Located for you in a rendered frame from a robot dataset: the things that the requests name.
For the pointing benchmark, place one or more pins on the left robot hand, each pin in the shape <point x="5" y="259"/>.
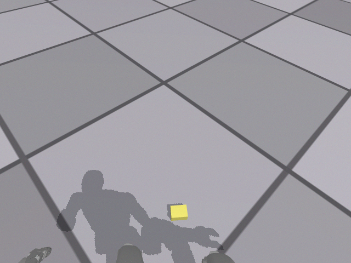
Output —
<point x="37" y="255"/>

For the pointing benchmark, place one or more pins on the small box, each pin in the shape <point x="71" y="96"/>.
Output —
<point x="179" y="212"/>

